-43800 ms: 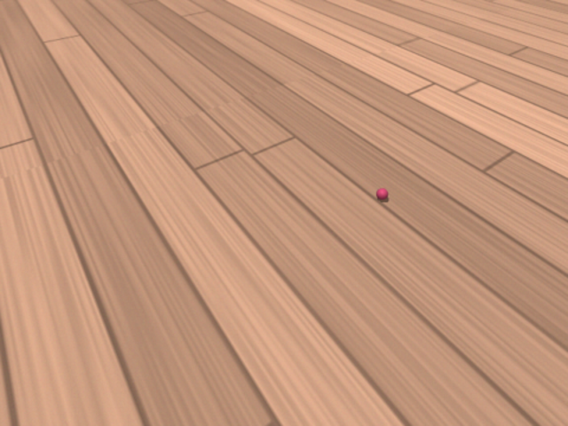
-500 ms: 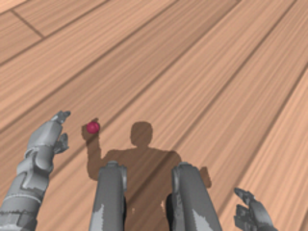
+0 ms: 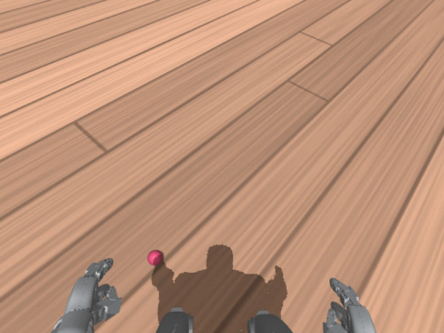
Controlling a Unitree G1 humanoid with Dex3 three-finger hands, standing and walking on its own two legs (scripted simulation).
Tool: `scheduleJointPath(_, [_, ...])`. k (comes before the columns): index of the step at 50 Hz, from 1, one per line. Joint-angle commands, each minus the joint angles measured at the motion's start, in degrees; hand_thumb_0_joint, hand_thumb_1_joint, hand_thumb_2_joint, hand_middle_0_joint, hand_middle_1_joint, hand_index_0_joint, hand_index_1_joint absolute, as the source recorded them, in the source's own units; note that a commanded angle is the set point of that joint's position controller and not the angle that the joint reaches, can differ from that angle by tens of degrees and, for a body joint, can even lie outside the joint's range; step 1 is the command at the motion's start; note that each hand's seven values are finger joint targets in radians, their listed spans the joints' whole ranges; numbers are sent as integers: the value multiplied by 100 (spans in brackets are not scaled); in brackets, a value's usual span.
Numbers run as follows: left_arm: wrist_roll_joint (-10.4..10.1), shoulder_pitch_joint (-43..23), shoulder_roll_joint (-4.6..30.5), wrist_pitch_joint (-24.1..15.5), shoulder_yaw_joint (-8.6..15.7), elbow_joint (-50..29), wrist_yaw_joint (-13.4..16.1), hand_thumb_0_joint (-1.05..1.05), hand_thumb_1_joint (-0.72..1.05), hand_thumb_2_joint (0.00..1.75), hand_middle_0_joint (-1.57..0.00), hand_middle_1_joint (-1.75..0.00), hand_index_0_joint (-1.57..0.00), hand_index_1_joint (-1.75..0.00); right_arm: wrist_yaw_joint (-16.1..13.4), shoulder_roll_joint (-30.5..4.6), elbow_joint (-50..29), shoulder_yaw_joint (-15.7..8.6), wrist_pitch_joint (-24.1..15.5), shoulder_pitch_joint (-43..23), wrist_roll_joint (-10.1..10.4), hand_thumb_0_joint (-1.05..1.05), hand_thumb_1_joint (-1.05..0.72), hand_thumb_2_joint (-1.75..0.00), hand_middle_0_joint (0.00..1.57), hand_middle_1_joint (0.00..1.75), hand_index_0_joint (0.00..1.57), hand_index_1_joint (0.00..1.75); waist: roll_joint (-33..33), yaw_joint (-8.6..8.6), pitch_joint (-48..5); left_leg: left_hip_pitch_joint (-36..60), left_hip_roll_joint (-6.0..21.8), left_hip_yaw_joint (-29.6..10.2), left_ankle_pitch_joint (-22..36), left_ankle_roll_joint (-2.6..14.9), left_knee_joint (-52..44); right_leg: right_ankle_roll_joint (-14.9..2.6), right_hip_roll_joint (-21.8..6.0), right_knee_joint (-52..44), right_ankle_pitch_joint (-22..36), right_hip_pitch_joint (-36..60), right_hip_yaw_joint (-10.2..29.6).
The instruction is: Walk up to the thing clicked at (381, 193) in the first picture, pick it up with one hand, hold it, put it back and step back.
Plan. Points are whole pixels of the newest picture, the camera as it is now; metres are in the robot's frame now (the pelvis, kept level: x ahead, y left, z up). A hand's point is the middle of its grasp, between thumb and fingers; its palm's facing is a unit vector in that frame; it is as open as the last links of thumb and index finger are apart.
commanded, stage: home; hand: left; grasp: from above
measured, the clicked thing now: (155, 257) +0.49 +0.24 -0.64
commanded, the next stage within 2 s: none
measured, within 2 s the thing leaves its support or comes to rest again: neither
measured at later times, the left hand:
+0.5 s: hand (108, 316) +0.18 +0.18 +0.00, palm faces +0.07 -0.98 -0.20, open 7.4 cm
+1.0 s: hand (111, 317) +0.18 +0.18 +0.00, palm faces +0.06 -0.98 -0.21, open 7.4 cm
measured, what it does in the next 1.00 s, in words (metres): stands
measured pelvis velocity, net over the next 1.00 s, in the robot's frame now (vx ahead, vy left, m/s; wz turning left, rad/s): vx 0.03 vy -0.01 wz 0.02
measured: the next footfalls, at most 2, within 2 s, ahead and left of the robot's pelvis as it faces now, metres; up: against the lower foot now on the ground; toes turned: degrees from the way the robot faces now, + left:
none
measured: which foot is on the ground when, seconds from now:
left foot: down 0.00-1.00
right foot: down 0.00-1.00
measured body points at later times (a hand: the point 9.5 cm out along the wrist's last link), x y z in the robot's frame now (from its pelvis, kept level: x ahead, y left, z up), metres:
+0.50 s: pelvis +0.03 +0.00 +0.05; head +0.04 +0.00 +0.50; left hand +0.18 +0.23 +0.01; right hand +0.21 -0.24 +0.00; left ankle +0.04 +0.12 -0.63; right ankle +0.02 -0.13 -0.63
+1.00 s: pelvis +0.03 -0.01 +0.05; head +0.04 +0.00 +0.50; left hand +0.18 +0.23 +0.02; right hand +0.18 -0.25 -0.01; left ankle +0.04 +0.12 -0.63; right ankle +0.02 -0.13 -0.63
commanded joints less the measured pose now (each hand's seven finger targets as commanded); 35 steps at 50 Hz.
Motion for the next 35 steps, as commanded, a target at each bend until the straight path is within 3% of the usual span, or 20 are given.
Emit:
scheduleJointPath(1, [-251, 327, 448, -67, 389, -1586, 15, 0, 90, 90, -20, -30, -20, -30, -271, -711, -883, -328, -406, -8, -29, 0, -90, -90, 20, 30, 20, 30, 343, 57, -1028, 1894, -135, 46, 1196, 124, -1733, -110, 95, -1681, 1282, 1346, 89])
scheduleJointPath(5, [-309, 958, 364, 21, 381, -2046, -38, 0, 90, 90, -20, -30, -20, -30, -373, -665, -1027, -337, -508, 45, -59, 0, -90, -90, 20, 30, 20, 30, 281, 149, -765, 2242, -145, 72, 1594, 113, -2037, -103, 125, -1996, 1593, 1718, 12])
scheduleJointPath(10, [-259, 1318, 238, 45, 243, -2234, -172, 0, 90, 90, -20, -30, -20, -30, -424, -678, -1074, -401, -623, 94, -133, 0, -90, -90, 20, 30, 20, 30, 117, 92, -470, 2479, -149, 131, 1744, 139, -2244, -84, 141, -2252, 1703, 1888, -37])
scheduleJointPath(17, [-203, 1197, 275, 5, 209, -2164, -323, 0, 90, 90, -20, -30, -20, -30, -419, -764, -1056, -437, -790, 5, -186, 0, -90, -90, 20, 30, 20, 30, -38, 92, -81, 2533, -149, 135, 1545, 148, -2389, -49, 116, -2376, 1473, 1872, -81])
scheduleJointPath(30, [-163, 1166, 351, -63, 230, -2273, -318, 0, 90, 90, -20, -30, -20, -30, -377, -782, -1029, -424, -894, -96, -216, 0, -90, -90, 20, 30, 20, 30, 62, 167, -344, 2668, -197, 197, 1704, 148, -2286, -21, 57, -2371, 1715, 2051, 5])
scheduleJointPath(35, [-147, 1146, 349, -44, 221, -2199, -297, 0, 90, 90, -20, -30, -20, -30, -392, -785, -1011, -420, -894, -113, -210, 0, -90, -90, 20, 30, 20, 30, 19, 170, -269, 2587, -197, 199, 1416, 163, -2350, -22, 51, -2423, 1453, 1977, 11])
